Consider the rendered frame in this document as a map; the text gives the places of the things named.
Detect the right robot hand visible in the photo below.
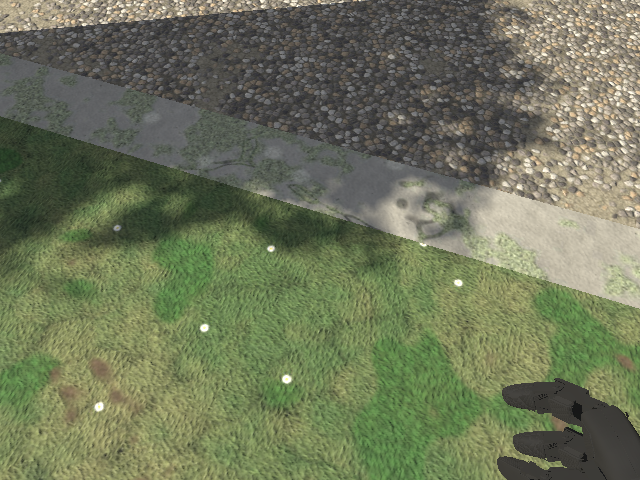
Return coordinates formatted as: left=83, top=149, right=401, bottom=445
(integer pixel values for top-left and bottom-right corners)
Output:
left=497, top=378, right=640, bottom=480

